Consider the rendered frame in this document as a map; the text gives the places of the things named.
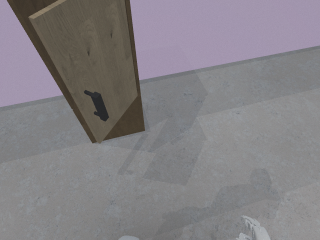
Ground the right robot hand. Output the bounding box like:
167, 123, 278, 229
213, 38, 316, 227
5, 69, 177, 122
236, 215, 271, 240

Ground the cupboard door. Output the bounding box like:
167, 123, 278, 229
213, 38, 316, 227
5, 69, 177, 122
28, 0, 138, 144

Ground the handle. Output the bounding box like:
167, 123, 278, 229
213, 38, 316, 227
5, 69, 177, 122
84, 90, 109, 122

